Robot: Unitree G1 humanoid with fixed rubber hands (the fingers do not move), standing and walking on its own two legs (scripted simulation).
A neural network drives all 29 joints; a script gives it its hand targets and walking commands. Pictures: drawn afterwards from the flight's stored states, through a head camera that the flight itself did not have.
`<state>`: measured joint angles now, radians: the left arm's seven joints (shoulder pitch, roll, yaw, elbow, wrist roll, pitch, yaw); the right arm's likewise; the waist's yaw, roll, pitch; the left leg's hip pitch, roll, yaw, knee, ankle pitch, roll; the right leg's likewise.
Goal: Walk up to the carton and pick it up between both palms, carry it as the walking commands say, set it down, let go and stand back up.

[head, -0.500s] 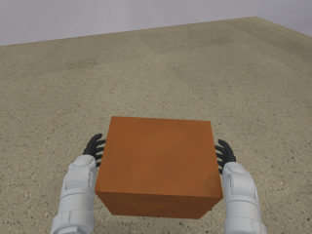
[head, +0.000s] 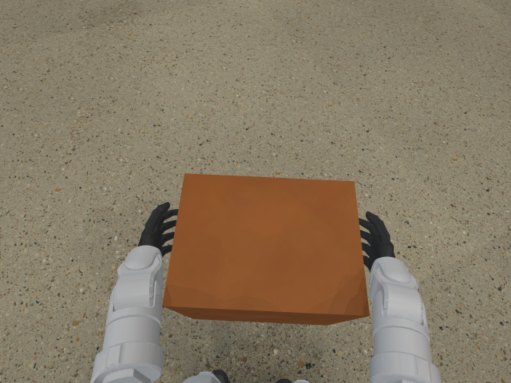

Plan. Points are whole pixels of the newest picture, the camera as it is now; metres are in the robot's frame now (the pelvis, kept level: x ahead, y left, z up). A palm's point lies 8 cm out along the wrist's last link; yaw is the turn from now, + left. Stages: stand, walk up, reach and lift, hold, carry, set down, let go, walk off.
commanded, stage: set down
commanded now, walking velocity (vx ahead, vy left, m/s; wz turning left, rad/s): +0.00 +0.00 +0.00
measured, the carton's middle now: (264, 258) +0.34 +0.00 -0.11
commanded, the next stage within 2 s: none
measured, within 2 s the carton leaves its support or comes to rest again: neither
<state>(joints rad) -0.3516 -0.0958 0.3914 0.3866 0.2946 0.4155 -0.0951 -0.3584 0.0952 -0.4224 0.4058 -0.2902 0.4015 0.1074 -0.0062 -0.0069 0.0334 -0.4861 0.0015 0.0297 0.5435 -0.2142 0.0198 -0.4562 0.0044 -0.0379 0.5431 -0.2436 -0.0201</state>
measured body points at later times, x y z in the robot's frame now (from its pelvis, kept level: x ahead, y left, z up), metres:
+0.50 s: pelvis -0.04 +0.00 -0.06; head +0.15 +0.00 +0.35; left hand +0.36 +0.18 -0.12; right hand +0.35 -0.20 -0.12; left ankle +0.03 +0.11 -0.73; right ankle +0.01 -0.11 -0.73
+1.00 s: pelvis -0.05 +0.00 -0.13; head +0.20 +0.00 +0.24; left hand +0.39 +0.18 -0.22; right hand +0.39 -0.20 -0.22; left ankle +0.03 +0.11 -0.73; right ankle +0.01 -0.11 -0.73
